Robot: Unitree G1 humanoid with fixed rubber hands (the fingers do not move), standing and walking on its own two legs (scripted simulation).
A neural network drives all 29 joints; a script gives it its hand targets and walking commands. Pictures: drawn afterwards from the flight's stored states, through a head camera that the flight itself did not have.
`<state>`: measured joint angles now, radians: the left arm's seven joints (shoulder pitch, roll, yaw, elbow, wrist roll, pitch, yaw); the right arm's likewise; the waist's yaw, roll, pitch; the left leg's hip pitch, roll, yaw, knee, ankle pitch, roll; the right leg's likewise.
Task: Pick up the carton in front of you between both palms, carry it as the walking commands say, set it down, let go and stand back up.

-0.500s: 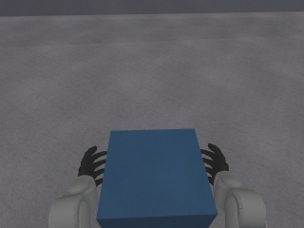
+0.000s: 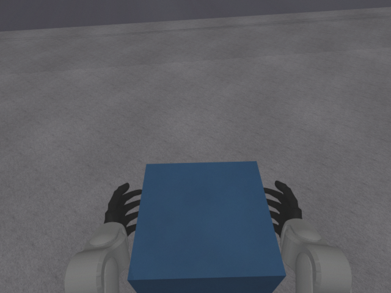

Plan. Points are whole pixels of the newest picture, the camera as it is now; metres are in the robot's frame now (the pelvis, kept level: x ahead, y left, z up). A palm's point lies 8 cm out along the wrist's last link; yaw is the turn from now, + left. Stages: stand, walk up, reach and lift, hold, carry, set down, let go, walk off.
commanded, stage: carry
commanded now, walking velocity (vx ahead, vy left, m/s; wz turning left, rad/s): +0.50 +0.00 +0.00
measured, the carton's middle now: (203, 241) +0.23 +0.00 +0.01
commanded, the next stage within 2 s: none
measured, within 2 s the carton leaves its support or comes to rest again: neither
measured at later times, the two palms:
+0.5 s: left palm (137, 119) +0.54 +0.17 +0.07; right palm (250, 118) +0.52 -0.13 +0.08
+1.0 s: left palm (149, 89) +0.65 +0.14 +0.10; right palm (252, 88) +0.64 -0.16 +0.09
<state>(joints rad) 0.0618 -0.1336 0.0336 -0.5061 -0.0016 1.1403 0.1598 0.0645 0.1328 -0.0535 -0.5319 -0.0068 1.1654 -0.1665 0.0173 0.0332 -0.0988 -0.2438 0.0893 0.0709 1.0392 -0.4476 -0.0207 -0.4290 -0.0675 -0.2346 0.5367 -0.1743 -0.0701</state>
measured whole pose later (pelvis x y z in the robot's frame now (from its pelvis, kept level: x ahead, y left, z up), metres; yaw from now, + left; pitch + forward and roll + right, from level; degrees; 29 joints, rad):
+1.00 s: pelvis +0.42 +0.00 +0.01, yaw -3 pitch +4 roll +0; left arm 0.07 -0.13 0.05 -0.52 0.01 1.16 0.15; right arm 0.06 0.13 -0.04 -0.51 -0.02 1.16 -0.15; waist 0.00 0.00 -0.14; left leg -0.27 0.07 0.20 0.53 -0.32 0.00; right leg -0.21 -0.06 -0.15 0.51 -0.36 0.01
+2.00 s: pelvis +0.37 +0.00 +0.01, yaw -2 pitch +2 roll +0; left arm -0.21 -0.14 0.18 0.19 0.23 0.67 0.02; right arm -0.22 0.14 -0.18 0.19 -0.23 0.67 -0.03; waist -0.01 0.00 -0.06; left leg -0.29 0.08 0.19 0.49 -0.23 0.01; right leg -0.24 -0.06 -0.16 0.49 -0.28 -0.01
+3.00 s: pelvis +0.33 +0.00 +0.01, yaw -2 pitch -9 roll +0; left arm -0.32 -0.17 0.27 0.29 0.33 0.72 -0.02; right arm -0.33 0.17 -0.28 0.33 -0.32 0.70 0.02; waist 0.00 -0.01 0.04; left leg -0.09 -0.01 -0.03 0.39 -0.14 0.00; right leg -0.04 0.01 0.05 0.41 -0.21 0.00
